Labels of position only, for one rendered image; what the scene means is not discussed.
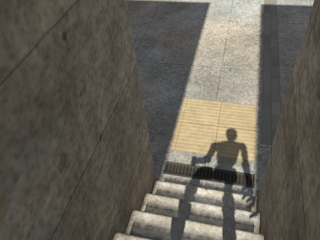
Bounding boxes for stairs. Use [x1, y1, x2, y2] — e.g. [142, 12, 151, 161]
[113, 180, 264, 240]

